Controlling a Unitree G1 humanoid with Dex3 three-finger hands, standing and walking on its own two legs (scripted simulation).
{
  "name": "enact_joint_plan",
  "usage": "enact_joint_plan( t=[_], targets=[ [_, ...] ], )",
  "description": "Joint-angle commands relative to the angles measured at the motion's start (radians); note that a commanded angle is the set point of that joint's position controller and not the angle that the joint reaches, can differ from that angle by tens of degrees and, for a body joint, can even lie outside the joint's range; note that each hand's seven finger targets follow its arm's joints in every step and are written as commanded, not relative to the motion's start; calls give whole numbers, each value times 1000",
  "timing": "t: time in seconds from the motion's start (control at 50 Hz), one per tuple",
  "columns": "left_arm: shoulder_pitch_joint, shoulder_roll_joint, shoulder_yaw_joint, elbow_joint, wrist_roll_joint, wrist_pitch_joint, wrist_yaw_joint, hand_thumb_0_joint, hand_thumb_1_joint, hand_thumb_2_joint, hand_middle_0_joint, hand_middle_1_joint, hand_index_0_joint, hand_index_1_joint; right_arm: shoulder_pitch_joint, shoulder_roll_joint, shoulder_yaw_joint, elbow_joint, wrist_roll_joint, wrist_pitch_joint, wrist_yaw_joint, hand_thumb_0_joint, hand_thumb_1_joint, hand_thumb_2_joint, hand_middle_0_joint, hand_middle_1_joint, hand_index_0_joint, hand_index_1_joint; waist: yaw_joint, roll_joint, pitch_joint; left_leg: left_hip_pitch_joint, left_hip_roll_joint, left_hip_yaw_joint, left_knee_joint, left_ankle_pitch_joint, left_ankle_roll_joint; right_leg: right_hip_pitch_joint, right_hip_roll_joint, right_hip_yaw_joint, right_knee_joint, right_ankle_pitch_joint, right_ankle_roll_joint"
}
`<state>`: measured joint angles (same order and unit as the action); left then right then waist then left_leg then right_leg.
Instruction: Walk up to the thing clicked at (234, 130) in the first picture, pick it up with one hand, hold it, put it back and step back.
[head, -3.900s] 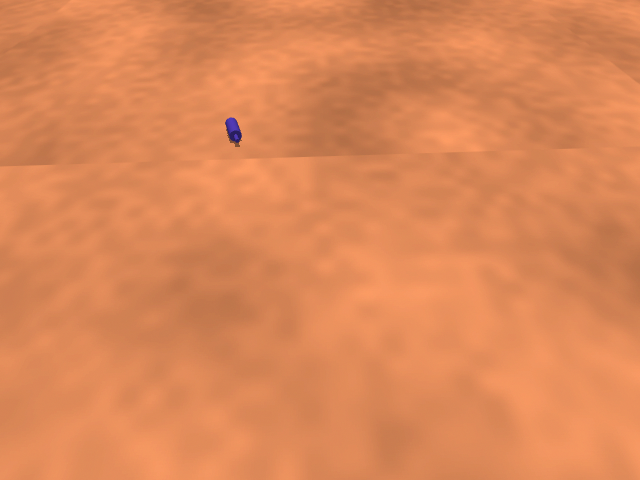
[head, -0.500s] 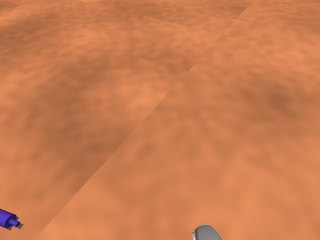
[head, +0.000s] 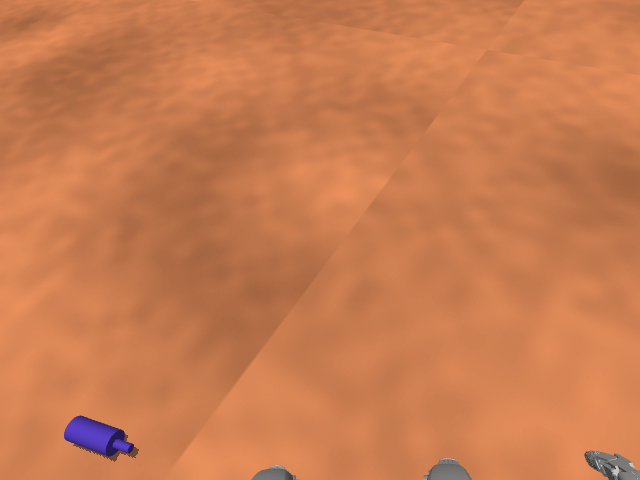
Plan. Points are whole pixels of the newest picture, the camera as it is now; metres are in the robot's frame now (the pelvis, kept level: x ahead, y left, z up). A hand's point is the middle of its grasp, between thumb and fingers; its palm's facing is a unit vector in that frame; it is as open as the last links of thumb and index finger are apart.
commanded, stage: walk up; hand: left
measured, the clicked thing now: (102, 438) +0.36 +0.72 -0.69
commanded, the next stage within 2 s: none
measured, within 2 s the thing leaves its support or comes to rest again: neither
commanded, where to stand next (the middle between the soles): +0.01 +0.56 m, yaw -11 degrees
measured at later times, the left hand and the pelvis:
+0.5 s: hand out of the picture +0.06 +0.50 -0.09, palm faces -0.08 -0.81 -0.58, open 7.4 cm; pelvis -0.02 +0.21 +0.01, yaw -3 degrees
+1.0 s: hand out of the picture +0.02 +0.73 -0.12, palm faces -0.14 -0.82 -0.55, open 7.4 cm; pelvis -0.07 +0.44 +0.00, yaw -6 degrees
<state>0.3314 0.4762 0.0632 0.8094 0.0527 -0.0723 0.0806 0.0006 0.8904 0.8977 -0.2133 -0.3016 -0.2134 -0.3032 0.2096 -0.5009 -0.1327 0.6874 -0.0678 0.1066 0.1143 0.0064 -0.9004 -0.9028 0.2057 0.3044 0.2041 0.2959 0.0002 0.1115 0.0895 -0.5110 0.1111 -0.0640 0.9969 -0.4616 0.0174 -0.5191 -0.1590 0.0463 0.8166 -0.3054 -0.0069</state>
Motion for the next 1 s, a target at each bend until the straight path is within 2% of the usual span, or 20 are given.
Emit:
enact_joint_plan(
  t=[0.0,0.02,0.04,0.14,0.2,0.26,0.28,0.3,0.32,0.42,0.56,0.62,0.64,0.66,0.68,0.88,0.9,0.92,0.94,0.98],
  targets=[
    [-47,236,75,-52,-8,0,40,0,900,900,-200,-300,-200,-300,290,-200,-94,-3,-27,-42,-26,0,-900,-900,200,300,200,300,-172,16,-140,378,-57,-12,-423,-71,31,-268,98,-30,188,-210,-83],
    [-80,160,51,-77,-33,3,56,0,900,900,-200,-300,-200,-300,229,-337,-106,-43,-25,-51,-38,0,-900,-900,200,300,200,300,-158,322,-52,257,192,-470,-631,-69,119,-450,279,-81,400,-406,-31],
    [-106,203,48,-62,-32,-5,78,0,900,900,-200,-300,-200,-300,90,-378,-106,-56,0,-54,-52,0,-900,-900,200,300,200,300,-121,291,-10,135,265,-613,-704,-100,248,-379,194,34,465,-358,-68],
    [88,227,61,75,-68,-6,41,0,900,900,-200,-300,-200,-300,-19,-191,-56,-108,-5,-63,-68,0,-900,-900,200,300,200,300,-46,145,-79,214,98,-188,-448,387,210,-168,151,-79,377,-172,-30],
    [80,191,52,42,-69,0,38,0,900,900,-200,-300,-200,-300,32,-164,-44,-119,-17,-51,-68,0,-900,-900,200,300,200,300,-57,143,-79,203,108,-161,-443,493,209,-33,130,-118,177,-162,-35],
    [247,189,63,59,-58,-6,49,0,900,900,-200,-300,-200,-300,-53,-128,-25,-170,-11,-31,-58,0,-900,-900,200,300,200,300,65,11,-114,8,41,-45,-265,510,114,354,115,-91,-208,91,-71],
    [280,256,88,40,-38,-11,58,0,900,900,-200,-300,-200,-300,3,-72,-9,-172,1,-34,-57,0,-900,-900,200,300,200,300,88,-127,-146,-101,-26,-5,-69,411,36,502,27,97,-317,63,-98],
    [229,317,101,-13,-25,-12,63,0,900,900,-200,-300,-200,-300,111,-41,-1,-166,4,-32,-54,0,-900,-900,200,300,200,300,35,-288,-207,-297,-89,-1,140,-164,-41,642,-280,526,-363,82,-178],
    [151,345,106,-43,-29,-6,70,0,900,900,-200,-300,-200,-300,82,-148,-35,-164,-15,-16,-74,0,-900,-900,200,300,200,300,31,-150,-192,-289,-77,-100,323,-184,-31,461,-430,694,-423,70,-350],
    [30,283,92,-67,-29,-17,54,0,900,900,-200,-300,-200,-300,94,-166,-61,-106,-2,-13,-49,0,-900,-900,200,300,200,300,-19,-174,-53,-151,-84,-117,407,47,-24,138,-157,237,-367,-64,-219],
    [41,366,126,-61,2,-14,38,0,900,900,-200,-300,-200,-300,15,-138,-59,-115,2,-6,-22,0,-900,-900,200,300,200,300,23,-338,-73,-39,-16,34,12,-80,-14,96,-111,138,-302,-142,-207],
    [-43,337,108,-65,-11,-1,39,0,900,900,-200,-300,-200,-300,195,-151,-77,-38,-1,-19,-26,0,-900,-900,200,300,200,300,-84,-238,-140,257,-68,104,-248,32,1,-71,-63,52,-111,-80,-132],
    [-17,263,88,-49,-15,9,42,0,900,900,-200,-300,-200,-300,262,-174,-86,-11,-14,-29,-32,0,-900,-900,200,300,200,300,-120,-75,-145,324,-95,75,-350,-18,14,-152,31,-27,103,-120,-91],
    [-35,160,58,-73,-34,13,53,0,900,900,-200,-300,-200,-300,254,-300,-101,-38,-23,-35,-41,0,-900,-900,200,300,200,300,-134,301,-69,265,165,-416,-563,-18,111,-403,237,-136,389,-372,-24],
    [-143,206,59,-76,-29,7,82,0,900,900,-200,-300,-200,-300,120,-382,-103,-49,8,-39,-55,0,-900,-900,200,300,200,300,-141,348,-8,67,229,-597,-696,-94,234,-333,194,-7,474,-394,-55],
    [210,179,71,70,-65,-11,53,0,900,900,-200,-300,-200,-300,-60,-128,-22,-145,-10,-15,-61,0,-900,-900,200,300,200,300,54,71,-85,15,47,-89,-248,481,144,296,120,-95,-178,52,-55],
    [253,232,92,61,-46,-14,63,0,900,900,-200,-300,-200,-300,-15,-81,-8,-146,3,-15,-62,0,-900,-900,200,300,200,300,82,-48,-120,-72,-4,-54,-80,413,84,443,62,57,-288,34,-73],
    [206,315,111,11,-27,-19,68,0,900,900,-200,-300,-200,-300,87,-26,4,-140,12,-13,-60,0,-900,-900,200,300,200,300,34,-272,-163,-275,-100,-11,121,-128,5,586,-226,492,-336,113,-132],
    [148,349,114,-16,-27,-11,73,0,900,900,-200,-300,-200,-300,58,-119,-23,-144,-5,-1,-80,0,-900,-900,200,300,200,300,42,-145,-161,-264,-84,-116,260,-181,17,416,-371,666,-404,96,-259],
    [55,314,107,-39,-39,-19,72,0,900,900,-200,-300,-200,-300,21,-169,-54,-127,-5,0,-82,0,-900,-900,200,300,200,300,17,-52,-81,-224,-58,-187,423,-82,-14,237,-315,536,-407,-23,-303]
  ],
)
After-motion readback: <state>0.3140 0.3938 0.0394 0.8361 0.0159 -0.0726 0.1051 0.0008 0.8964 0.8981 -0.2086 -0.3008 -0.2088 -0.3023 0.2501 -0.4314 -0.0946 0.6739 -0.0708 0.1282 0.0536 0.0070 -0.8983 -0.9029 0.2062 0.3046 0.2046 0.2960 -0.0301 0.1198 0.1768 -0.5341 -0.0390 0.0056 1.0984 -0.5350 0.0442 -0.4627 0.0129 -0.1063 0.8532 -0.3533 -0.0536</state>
